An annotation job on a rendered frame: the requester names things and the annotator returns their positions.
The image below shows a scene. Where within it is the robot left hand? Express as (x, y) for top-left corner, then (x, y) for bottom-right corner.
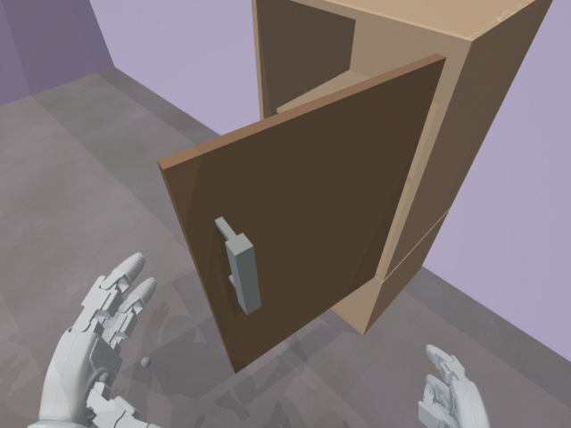
(38, 252), (161, 428)

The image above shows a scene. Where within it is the robot right hand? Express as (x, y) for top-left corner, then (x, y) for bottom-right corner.
(418, 344), (492, 428)

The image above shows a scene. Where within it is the handle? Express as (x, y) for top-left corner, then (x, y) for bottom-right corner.
(215, 217), (261, 315)

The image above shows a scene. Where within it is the cupboard door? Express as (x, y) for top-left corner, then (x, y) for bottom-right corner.
(157, 53), (446, 374)

